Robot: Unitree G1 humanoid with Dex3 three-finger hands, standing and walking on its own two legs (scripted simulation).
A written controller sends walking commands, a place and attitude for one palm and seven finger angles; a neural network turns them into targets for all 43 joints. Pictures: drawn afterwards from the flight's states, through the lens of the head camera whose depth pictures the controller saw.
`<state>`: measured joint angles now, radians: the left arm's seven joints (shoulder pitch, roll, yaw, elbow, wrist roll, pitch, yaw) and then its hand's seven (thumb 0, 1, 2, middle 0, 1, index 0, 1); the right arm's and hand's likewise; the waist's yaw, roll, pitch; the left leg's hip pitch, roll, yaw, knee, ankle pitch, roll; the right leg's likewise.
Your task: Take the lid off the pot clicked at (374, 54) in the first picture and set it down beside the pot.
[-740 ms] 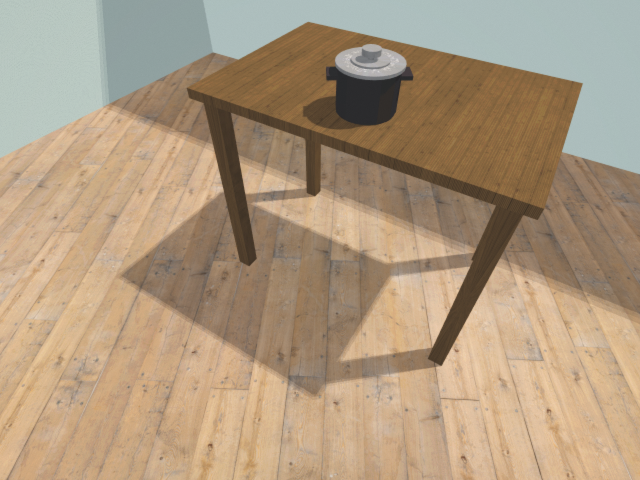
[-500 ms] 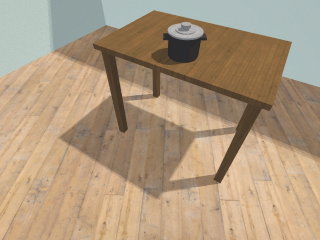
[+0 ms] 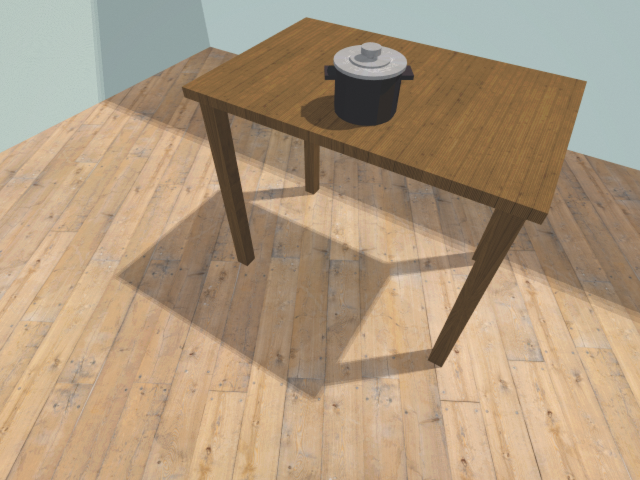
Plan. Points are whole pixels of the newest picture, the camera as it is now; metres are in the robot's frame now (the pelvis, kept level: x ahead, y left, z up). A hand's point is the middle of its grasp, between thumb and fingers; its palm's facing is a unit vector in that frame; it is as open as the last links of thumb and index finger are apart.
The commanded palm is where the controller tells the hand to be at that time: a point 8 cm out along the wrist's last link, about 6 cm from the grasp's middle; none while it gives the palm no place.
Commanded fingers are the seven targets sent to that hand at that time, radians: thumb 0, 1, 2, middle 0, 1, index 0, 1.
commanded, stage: turn to face it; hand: left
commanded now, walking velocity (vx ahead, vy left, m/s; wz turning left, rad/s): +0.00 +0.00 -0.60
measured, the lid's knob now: (371, 49) +0.94 -0.06 +0.12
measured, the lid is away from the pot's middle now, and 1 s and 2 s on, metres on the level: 0.00 0.00 0.00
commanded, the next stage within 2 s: take the last steps up to it in 0.88 s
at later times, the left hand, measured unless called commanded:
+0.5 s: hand out of the picture +0.05 +0.17 -0.17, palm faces -0.11 -0.96 -0.27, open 7.4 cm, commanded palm none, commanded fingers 0.00 0.90 0.90 -0.20 -0.30 -0.20 -0.30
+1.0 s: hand out of the picture +0.14 +0.20 -0.17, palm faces -0.34 -0.91 -0.24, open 7.4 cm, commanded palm none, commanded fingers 0.00 0.90 0.90 -0.20 -0.30 -0.20 -0.30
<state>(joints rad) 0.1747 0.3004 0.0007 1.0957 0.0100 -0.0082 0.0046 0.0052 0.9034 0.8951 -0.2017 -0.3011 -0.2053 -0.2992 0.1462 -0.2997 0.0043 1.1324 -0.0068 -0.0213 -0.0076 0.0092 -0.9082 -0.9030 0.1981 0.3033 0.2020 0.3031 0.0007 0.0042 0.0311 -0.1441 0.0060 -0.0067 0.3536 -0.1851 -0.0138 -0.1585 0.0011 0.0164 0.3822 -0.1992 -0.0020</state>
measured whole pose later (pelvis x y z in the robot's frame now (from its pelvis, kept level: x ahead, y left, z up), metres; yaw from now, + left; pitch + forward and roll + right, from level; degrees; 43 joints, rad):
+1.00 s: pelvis -0.02 +0.02 +0.00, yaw -25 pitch +1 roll +0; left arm 0.23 0.28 0.09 0.89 0.02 0.06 -0.01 0.01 0.91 0.90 -0.20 -0.30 -0.20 -0.30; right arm 0.22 -0.18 -0.02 0.92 -0.02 0.01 -0.03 0.01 -0.91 -0.90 0.20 0.30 0.20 0.30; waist 0.02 -0.05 0.04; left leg -0.18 0.01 0.01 0.44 -0.27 0.00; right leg -0.51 0.04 0.07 0.99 -0.37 0.04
